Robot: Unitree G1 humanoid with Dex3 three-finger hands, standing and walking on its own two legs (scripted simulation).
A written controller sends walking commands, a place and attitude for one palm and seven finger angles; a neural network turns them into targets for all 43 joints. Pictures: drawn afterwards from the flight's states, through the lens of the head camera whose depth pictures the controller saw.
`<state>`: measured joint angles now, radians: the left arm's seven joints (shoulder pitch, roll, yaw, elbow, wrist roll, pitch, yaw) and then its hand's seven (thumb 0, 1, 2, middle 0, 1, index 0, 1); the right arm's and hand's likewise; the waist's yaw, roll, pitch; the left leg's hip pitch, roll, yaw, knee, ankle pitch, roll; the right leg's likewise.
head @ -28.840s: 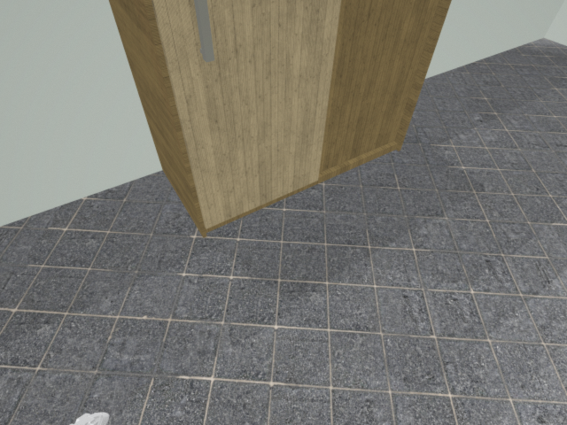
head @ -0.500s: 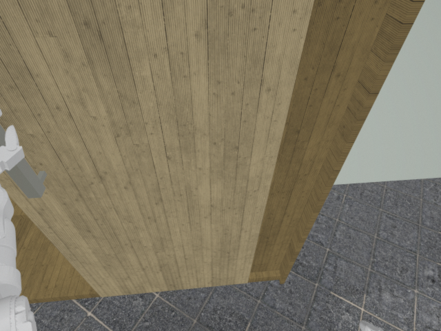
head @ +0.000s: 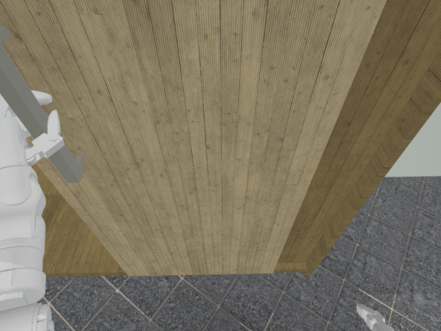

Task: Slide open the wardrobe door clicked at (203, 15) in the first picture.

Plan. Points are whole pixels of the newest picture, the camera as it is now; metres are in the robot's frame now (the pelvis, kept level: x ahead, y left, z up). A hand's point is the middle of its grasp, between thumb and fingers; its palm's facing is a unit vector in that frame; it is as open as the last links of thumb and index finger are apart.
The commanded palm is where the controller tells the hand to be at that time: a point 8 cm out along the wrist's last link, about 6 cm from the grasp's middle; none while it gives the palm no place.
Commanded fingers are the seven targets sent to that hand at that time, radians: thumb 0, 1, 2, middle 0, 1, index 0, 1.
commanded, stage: stop walking and hold the door there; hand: left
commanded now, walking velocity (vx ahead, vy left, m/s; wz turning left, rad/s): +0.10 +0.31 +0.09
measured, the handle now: (44, 117) +0.39 +0.33 +0.19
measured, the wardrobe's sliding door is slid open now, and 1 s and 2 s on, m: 0.44 0.44 0.44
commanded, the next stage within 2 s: loosen the grip on the handle in 1.64 s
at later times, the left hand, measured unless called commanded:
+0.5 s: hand (50, 138) +0.36 +0.31 +0.17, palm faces +0.36 -0.91 -0.20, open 6.1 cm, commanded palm +0.32 +0.33 +0.16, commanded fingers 0.00 0.90 0.90 -0.45 -1.40 -0.45 -1.40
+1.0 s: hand (52, 140) +0.35 +0.31 +0.17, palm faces +0.25 -0.96 -0.09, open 6.1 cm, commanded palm +0.32 +0.33 +0.16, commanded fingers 0.00 0.90 0.90 -0.45 -1.40 -0.45 -1.40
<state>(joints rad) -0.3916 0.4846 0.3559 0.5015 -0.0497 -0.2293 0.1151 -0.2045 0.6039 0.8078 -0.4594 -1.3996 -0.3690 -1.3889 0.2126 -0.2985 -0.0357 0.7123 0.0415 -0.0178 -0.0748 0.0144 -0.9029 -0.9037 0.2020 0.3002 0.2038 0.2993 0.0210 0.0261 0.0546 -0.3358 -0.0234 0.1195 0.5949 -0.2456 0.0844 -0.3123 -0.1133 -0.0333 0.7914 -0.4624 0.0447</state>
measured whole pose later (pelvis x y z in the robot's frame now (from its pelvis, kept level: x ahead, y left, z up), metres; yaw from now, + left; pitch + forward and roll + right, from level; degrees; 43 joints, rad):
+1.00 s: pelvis +0.00 +0.12 +0.01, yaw +4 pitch -1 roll -1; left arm -0.33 0.22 0.07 0.05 -0.05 -0.11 0.14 -0.09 0.71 0.76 -0.41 -1.40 -0.27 -1.36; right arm 0.12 -0.19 0.04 0.63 0.01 -0.06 -0.05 0.01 -0.90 -0.90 0.20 0.30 0.21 0.30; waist 0.04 -0.01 0.13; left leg -0.30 0.07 0.07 0.56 -0.24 -0.01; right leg -0.24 -0.02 -0.04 0.59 -0.34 0.02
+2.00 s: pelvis -0.04 +0.12 +0.00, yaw +4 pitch -1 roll +0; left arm -0.53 0.24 0.18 0.54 -0.05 -0.19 0.11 -0.02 0.13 0.52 -0.51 -1.40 -0.28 -1.32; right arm 0.22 -0.23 0.01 0.67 0.02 -0.16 -0.01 0.01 -0.90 -0.90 0.21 0.30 0.21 0.30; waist -0.03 -0.02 -0.03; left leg -0.37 0.06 0.07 0.55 -0.17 -0.01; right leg -0.31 -0.03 -0.04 0.59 -0.27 0.01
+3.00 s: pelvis +0.00 +0.12 +0.00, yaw +4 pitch +2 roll +0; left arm -0.30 0.36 0.33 0.33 -0.19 -0.23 -0.15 -0.02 -0.56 0.20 -0.26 -1.15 -0.26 -1.15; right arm 0.24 -0.24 0.02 0.70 0.03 -0.15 -0.07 0.01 -0.90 -0.90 0.20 0.30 0.21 0.30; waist 0.02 0.02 -0.05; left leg -0.38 0.05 0.03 0.62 -0.27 -0.02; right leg -0.30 -0.02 -0.04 0.61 -0.34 0.00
